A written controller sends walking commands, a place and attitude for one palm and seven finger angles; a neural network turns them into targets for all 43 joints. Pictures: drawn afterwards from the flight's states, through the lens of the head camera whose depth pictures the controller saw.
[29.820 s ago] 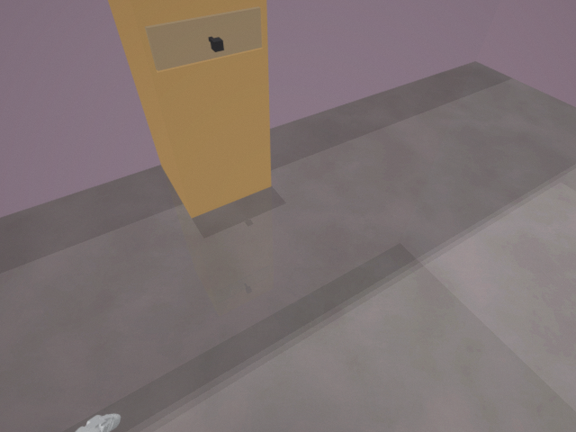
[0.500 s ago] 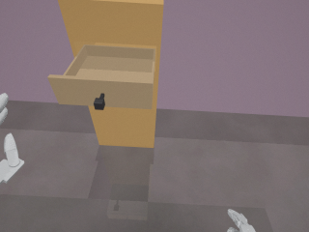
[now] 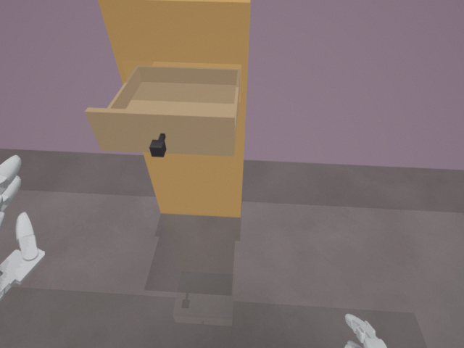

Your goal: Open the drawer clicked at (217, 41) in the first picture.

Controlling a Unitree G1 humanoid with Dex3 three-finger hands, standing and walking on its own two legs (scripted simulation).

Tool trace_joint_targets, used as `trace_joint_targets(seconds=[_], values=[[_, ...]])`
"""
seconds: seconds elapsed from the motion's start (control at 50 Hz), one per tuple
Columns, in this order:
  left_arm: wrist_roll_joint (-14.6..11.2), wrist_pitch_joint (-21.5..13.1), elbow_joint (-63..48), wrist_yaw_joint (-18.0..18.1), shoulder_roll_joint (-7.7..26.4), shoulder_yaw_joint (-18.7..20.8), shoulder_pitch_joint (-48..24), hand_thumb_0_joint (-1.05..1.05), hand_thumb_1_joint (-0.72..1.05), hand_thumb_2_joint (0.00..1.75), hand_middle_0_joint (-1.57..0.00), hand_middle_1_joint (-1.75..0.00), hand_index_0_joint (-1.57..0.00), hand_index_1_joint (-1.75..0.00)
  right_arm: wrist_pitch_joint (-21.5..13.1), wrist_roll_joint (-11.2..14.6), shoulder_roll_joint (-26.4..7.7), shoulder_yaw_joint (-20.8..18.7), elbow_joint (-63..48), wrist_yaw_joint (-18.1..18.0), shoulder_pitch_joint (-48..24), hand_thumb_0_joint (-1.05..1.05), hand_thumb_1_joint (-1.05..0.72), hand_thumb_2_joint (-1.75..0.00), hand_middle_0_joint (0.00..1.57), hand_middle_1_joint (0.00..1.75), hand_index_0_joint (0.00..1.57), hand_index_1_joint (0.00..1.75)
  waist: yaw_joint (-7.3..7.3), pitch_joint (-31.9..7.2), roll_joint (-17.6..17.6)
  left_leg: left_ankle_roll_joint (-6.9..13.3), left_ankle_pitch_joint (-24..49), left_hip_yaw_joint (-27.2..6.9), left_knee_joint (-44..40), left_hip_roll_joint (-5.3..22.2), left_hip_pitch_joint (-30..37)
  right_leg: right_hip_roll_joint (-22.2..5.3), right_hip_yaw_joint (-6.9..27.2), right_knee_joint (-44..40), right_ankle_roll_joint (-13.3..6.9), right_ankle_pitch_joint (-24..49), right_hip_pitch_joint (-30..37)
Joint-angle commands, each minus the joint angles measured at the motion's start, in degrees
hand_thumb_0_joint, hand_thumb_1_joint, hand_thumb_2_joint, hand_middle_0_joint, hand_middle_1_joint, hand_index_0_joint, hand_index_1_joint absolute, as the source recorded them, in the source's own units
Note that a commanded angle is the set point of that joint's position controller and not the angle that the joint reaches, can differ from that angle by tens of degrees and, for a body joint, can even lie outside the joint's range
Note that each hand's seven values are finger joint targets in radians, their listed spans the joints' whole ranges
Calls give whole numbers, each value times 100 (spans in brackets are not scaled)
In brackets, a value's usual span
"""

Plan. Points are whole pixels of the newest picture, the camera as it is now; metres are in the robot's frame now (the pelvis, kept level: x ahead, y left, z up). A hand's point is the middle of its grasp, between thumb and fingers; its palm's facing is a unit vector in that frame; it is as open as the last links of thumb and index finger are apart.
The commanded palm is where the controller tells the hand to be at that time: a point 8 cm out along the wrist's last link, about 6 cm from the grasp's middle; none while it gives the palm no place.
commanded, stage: let the arm hang, fingers relaxed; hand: left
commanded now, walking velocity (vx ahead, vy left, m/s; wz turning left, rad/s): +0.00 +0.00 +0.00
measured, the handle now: (159, 144) +0.60 +0.22 +0.01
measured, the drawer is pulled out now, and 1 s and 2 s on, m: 0.30 0.30 0.30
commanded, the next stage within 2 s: look to check the result in 1.16 s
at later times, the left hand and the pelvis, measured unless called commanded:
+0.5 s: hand out of the picture -0.01 +0.20 -0.17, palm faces +0.07 -0.97 -0.22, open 7.1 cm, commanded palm none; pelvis -0.01 +0.01 +0.00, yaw +4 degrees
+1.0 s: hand out of the picture +0.03 +0.23 -0.16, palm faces +0.05 -0.97 -0.26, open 7.3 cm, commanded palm none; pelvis +0.00 +0.02 +0.00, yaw +2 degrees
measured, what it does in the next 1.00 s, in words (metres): steps on the spot: left foot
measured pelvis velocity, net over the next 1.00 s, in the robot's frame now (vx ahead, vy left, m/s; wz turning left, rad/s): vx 0.00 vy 0.02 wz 0.04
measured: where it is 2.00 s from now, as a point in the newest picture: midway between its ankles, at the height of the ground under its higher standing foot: outside the picture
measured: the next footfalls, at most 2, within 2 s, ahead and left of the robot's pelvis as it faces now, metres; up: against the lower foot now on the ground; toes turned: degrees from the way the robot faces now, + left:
left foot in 0.10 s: +0.06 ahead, +0.14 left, +0.00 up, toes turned +2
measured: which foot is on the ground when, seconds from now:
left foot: up 0.00-0.08, down 0.10-1.00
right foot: down 0.00-1.00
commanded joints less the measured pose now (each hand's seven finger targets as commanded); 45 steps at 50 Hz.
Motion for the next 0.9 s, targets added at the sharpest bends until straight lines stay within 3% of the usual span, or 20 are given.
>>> trace_joint_targets(seconds=[0.0,0.02,0.04,0.06,0.08,0.1,0.12,0.14,0.16,0.18,0.2,0.22,0.24,0.26,0.28,0.36,0.4,0.54,0.6,0.88], values=[[15,-314,-1482,182,1091,498,-249,0,90,90,-20,-30,-20,-30,-440,-81,-575,-214,-1084,-156,-562,0,-90,-90,20,30,20,30,19,89,-478,113,202,154,-1818,-21,1061,-1355,1372,-1718,-133,-1835,-530],[28,-314,-1668,212,1113,503,-266,0,90,90,-20,-30,-20,-30,-477,-114,-602,-213,-1103,-176,-515,0,-90,-90,20,30,20,30,14,49,-78,135,264,75,-2290,-36,1318,-1208,1337,-1528,-27,-1767,-470],[540,863,3460,-545,-88,-1565,-864,0,90,90,-20,-30,-20,-30,-481,-151,-1448,-543,495,465,-30,0,-90,-90,20,30,20,30,-477,416,914,374,1750,-1123,-1759,699,1191,-1086,470,557,146,-341,-1556],[387,1276,3545,-658,-307,-1524,-468,0,90,90,-20,-30,-20,-30,-92,-120,-1252,-494,172,426,213,0,-90,-90,20,30,20,30,-262,42,1543,730,2358,-1961,-2589,1416,1114,-433,368,1580,477,-986,-1453],[363,1410,3382,-674,-290,-1548,-558,0,90,90,-20,-30,-20,-30,67,-127,-1261,-453,-47,341,130,0,-90,-90,20,30,20,30,-263,82,1332,1065,2426,-2253,-2775,1646,695,-240,615,2543,507,-1834,-1322],[408,1435,3472,-677,-338,-1647,-875,0,90,90,-20,-30,-20,-30,104,-223,-1161,-430,-132,299,-175,0,-90,-90,20,30,20,30,-176,-76,589,1123,2018,-2338,-2654,1621,291,-319,832,2748,517,-1982,-1226],[404,1399,3671,-710,-274,-1683,-1051,0,90,90,-20,-30,-20,-30,113,-285,-1114,-350,-176,254,-373,0,-90,-90,20,30,20,30,-77,-168,135,1056,2009,-2073,-2466,1457,127,-314,841,2338,542,-2002,-973],[382,1342,4049,-729,-179,-1667,-1215,0,90,90,-20,-30,-20,-30,140,-296,-990,-254,-138,241,-358,0,-90,-90,20,30,20,30,-18,-343,-41,877,3011,-1769,-2208,1151,377,-221,746,1765,515,-1635,-573],[385,1324,4458,-729,-75,-1690,-1297,0,90,90,-20,-30,-20,-30,168,-281,-999,-227,-131,238,-437,0,-90,-90,20,30,20,30,105,-453,-285,652,3320,-1410,-2064,938,411,-220,715,1182,488,-875,-71],[395,1311,4902,-725,137,-1661,-1249,0,90,90,-20,-30,-20,-30,216,-226,-1066,-245,-67,210,-485,0,-90,-90,20,30,20,30,236,-594,-720,376,2848,-1059,-1679,522,275,-333,957,566,427,613,549],[402,1300,5345,-711,434,-1626,-1224,0,90,90,-20,-30,-20,-30,266,-153,-956,-275,4,210,-462,0,-90,-90,20,30,20,30,234,-601,-1111,67,1510,-590,-1319,-40,103,-908,1701,62,217,1582,786],[369,1290,5736,-731,695,-1629,-1392,0,90,90,-20,-30,-20,-30,339,-129,-867,-281,92,225,-307,0,-90,-90,20,30,20,30,82,-379,-999,-43,444,-383,-1256,-238,218,-1432,2132,-249,-62,1978,571],[332,1312,6067,-761,717,-1729,-1739,0,90,90,-20,-30,-20,-30,446,-92,-909,-290,317,243,-107,0,-90,-90,20,30,20,30,-124,-126,-582,-34,-149,-383,-1352,-215,777,-1502,1986,-584,-200,560,-172],[308,1346,6327,-733,539,-1796,-2033,0,90,90,-20,-30,-20,-30,549,-135,-783,-275,475,240,-87,0,-90,-90,20,30,20,30,-160,55,-459,-7,178,-412,-1421,-184,1003,-1171,1894,-731,-141,-366,-552],[283,1355,6609,-714,388,-1859,-2146,0,90,90,-20,-30,-20,-30,591,-157,-677,-224,637,241,-104,0,-90,-90,20,30,20,30,-140,350,-304,2,520,-451,-1580,-122,1053,-994,1821,-810,-56,-686,-717],[243,1312,7585,-671,90,-1909,-1955,0,90,90,-20,-30,-20,-30,574,-155,-582,-157,1099,206,-40,0,-90,-90,20,30,20,30,-14,407,492,30,1012,-784,-2367,192,1010,-550,1363,-699,167,-451,-130],[236,1328,7945,-667,-15,-1899,-1838,0,90,90,-20,-30,-20,-30,587,-176,-549,-167,1288,190,2,0,-90,-90,20,30,20,30,41,265,810,58,439,-850,-2639,230,825,-499,1287,-779,176,-699,225],[223,1300,8763,-657,-39,-1910,-1841,0,90,90,-20,-30,-20,-30,561,-149,-605,-214,1843,133,347,0,-90,-90,20,30,20,30,34,283,102,92,480,-875,-2924,327,1021,-504,1099,-923,158,-550,363],[228,1303,8965,-643,-11,-1910,-1862,0,90,90,-20,-30,-20,-30,560,-148,-610,-229,2014,127,407,0,-90,-90,20,30,20,30,33,545,111,100,319,-895,-3068,348,964,-490,1086,-977,160,-676,254],[256,1285,9229,-621,84,-1889,-2082,0,90,90,-20,-30,-20,-30,525,-154,-671,-267,2271,139,236,0,-90,-90,20,30,20,30,36,649,84,96,340,-866,-3220,373,1058,-530,1133,-966,205,-588,249]])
